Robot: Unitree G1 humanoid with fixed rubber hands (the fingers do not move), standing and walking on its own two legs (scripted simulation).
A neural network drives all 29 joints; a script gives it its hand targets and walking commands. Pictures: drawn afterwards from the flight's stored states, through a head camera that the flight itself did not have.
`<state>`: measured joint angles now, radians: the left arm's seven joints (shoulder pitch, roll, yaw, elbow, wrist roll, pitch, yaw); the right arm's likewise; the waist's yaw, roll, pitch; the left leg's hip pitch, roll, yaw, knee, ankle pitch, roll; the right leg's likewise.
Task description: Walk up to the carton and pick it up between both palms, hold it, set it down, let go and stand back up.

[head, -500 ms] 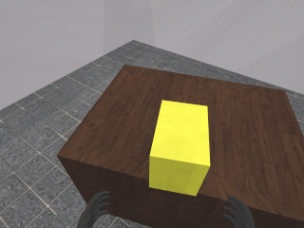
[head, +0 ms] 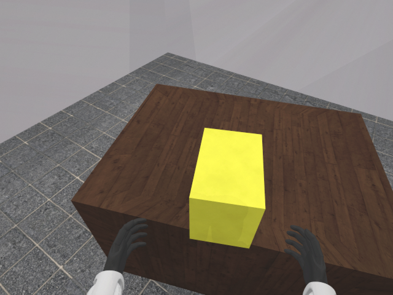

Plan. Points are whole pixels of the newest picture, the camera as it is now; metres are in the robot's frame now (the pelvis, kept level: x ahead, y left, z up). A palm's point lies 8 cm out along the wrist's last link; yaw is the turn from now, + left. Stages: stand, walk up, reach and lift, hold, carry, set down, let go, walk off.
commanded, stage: reach and lift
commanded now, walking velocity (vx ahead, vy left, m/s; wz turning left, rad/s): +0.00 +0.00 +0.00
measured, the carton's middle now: (226, 186) +0.44 -0.07 -0.07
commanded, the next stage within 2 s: none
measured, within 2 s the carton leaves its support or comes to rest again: neither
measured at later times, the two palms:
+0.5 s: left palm (135, 215) +0.31 +0.15 +0.00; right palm (304, 231) +0.27 -0.22 -0.01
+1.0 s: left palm (149, 173) +0.40 +0.12 +0.04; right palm (301, 193) +0.34 -0.22 +0.03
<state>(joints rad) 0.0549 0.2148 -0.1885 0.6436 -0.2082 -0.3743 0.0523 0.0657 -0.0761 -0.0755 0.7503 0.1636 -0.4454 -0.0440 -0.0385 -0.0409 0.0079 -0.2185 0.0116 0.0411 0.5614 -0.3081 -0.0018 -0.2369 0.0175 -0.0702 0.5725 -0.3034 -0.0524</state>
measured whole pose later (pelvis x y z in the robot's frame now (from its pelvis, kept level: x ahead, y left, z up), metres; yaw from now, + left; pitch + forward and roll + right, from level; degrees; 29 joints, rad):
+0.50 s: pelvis +0.01 +0.00 +0.01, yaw -1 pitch +3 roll +1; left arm -0.22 0.16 -0.13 0.71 -0.17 -0.23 0.07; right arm -0.18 -0.10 -0.07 0.74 0.16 -0.26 -0.10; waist -0.06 -0.02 -0.03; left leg -0.28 0.01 0.05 0.50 -0.27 0.00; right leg -0.30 0.03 -0.05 0.51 -0.26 -0.05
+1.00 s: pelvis +0.00 +0.01 +0.00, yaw -2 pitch +12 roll +0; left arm -0.60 0.13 -0.04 0.93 -0.14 -0.13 0.10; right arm -0.52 -0.17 -0.06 0.91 0.23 -0.18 -0.11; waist -0.08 0.02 -0.14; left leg -0.49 0.02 0.05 0.53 -0.26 0.01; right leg -0.50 0.04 -0.03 0.50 -0.22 -0.04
